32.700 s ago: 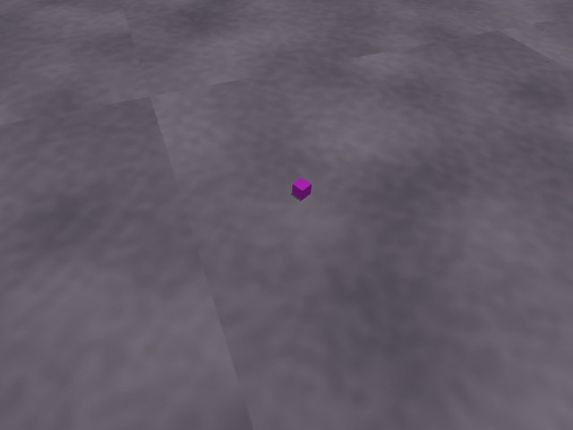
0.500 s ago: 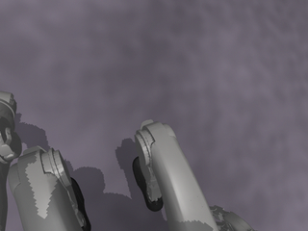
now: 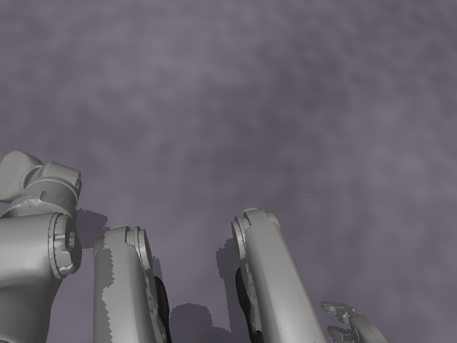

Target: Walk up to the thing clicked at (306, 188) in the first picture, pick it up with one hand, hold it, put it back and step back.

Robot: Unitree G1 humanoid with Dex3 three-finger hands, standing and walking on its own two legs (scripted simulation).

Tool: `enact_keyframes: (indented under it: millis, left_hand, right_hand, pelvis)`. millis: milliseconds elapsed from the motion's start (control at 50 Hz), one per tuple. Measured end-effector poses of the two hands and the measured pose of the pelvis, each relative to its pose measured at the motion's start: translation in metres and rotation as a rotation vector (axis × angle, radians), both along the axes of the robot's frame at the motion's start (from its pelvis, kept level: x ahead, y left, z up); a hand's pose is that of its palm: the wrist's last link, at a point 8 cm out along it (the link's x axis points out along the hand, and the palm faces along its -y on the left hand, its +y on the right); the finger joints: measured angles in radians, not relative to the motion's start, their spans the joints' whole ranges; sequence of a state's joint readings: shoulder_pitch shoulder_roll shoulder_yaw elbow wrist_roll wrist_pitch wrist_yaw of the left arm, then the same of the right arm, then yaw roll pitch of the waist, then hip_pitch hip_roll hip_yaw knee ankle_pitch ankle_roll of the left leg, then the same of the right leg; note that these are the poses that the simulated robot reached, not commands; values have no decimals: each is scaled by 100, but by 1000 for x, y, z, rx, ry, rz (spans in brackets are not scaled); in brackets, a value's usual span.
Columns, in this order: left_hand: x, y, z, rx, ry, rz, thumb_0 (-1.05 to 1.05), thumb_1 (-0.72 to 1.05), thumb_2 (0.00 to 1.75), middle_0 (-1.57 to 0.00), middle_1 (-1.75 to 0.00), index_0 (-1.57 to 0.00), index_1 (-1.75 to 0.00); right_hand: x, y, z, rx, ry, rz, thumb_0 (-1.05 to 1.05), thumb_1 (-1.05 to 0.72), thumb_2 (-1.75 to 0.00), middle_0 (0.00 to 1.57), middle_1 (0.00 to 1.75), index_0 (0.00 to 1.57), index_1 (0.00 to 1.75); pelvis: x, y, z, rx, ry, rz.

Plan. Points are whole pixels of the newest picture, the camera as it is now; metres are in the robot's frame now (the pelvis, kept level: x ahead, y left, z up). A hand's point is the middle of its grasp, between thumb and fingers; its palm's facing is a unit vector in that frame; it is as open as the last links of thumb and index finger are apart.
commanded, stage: lift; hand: left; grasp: from above
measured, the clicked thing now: (51, 189) +0.42 +0.30 -0.13
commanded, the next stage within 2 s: hold in 1.14 s
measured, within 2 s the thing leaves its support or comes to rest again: neither
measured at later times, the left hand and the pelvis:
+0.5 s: hand out of the picture +0.36 +0.25 +0.11, palm faces -0.19 -0.41 -0.89, open 9.5 cm; pelvis +0.03 -0.01 +0.20, yaw +4 degrees
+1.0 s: hand out of the picture +0.38 +0.25 +0.22, palm faces -0.18 -0.42 -0.89, open 9.5 cm; pelvis +0.07 +0.00 +0.31, yaw +5 degrees
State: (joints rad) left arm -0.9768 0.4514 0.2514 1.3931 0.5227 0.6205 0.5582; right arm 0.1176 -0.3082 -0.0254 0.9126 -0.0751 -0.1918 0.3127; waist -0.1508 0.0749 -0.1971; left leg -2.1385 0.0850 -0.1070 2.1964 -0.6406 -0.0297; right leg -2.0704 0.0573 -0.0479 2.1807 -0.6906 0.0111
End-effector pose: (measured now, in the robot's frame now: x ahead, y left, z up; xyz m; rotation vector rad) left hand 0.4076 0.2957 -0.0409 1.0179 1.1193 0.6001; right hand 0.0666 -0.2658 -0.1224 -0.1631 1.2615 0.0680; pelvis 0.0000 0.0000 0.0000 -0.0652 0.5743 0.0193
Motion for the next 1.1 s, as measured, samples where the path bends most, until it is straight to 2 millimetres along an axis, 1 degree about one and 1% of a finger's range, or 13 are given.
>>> enact_keyframes:
  millis: [120,220,320,460,520,580,640,700,760,860,920,1020,1100]
  left_hand:
    - [-17,-3,46,-16,26,-15,-2,7,47,-70,-52,-77,-45]
    - [-27,-11,80,0,48,-82,-2,6,47,-70,-52,-77,-46]
    - [-39,-24,117,16,38,-147,-2,7,48,-70,-52,-76,-46]
    - [-52,-41,186,-2,48,-134,-2,6,49,-70,-51,-75,-49]
    - [-50,-42,219,24,61,-108,-2,5,50,-70,-51,-75,-50]
    - [-42,-43,248,45,66,-73,-2,5,50,-70,-51,-75,-50]
    - [-32,-44,270,45,68,-33,-2,6,49,-71,-51,-75,-49]
    - [-24,-46,284,36,80,-6,-2,6,48,-71,-50,-75,-49]
    - [-20,-49,290,11,98,12,-2,7,48,-70,-51,-74,-49]
    - [-20,-52,290,-43,107,3,-2,7,47,-69,-52,-73,-50]
    - [-21,-50,297,-50,79,-23,-2,8,47,-69,-52,-73,-50]
    - [-28,-40,331,29,69,-81,-2,10,46,-67,-53,-71,-51]
    - [-33,-32,358,39,77,-53,-2,11,45,-65,-54,-70,-52]
  right_hand:
    - [21,-3,40,-48,-88,-3,1,-90,-90,19,30,20,29]
    - [29,-9,81,-98,-134,-21,1,-90,-90,19,30,20,29]
    - [38,-11,125,-126,-163,-52,1,-90,-90,19,30,20,29]
    - [62,-5,191,-118,-202,-70,1,-90,-90,20,30,20,29]
    - [73,-4,216,-111,-226,-75,1,-89,-90,20,30,20,29]
    - [82,-3,236,-108,-247,-75,1,-89,-90,20,30,20,29]
    - [90,-4,250,-108,-255,-72,1,-89,-90,20,30,20,29]
    - [94,-4,259,-102,-246,-69,1,-89,-90,20,30,20,29]
    - [97,-2,265,-88,-222,-65,1,-89,-90,20,30,20,29]
    - [99,6,274,-62,-176,-57,1,-89,-90,19,30,20,29]
    - [99,11,282,-51,-156,-59,1,-90,-90,19,30,20,29]
    - [101,21,303,-42,-156,-82,1,-89,-90,19,30,20,29]
    - [104,26,321,-51,-187,-82,1,-89,-89,20,30,20,29]
  pelvis:
    - [-1,-2,37,11,-14,11]
    - [1,-5,73,13,-31,20]
    - [5,-6,115,16,-53,29]
    - [19,-10,184,31,-121,43]
    - [29,-13,209,39,-148,49]
    - [39,-16,228,46,-170,57]
    - [47,-17,242,48,-185,63]
    - [53,-17,253,50,-195,66]
    - [59,-16,263,54,-197,66]
    - [64,-12,278,62,-193,66]
    - [67,-8,289,64,-205,65]
    - [73,-3,311,69,-260,66]
    - [78,0,325,73,-313,73]
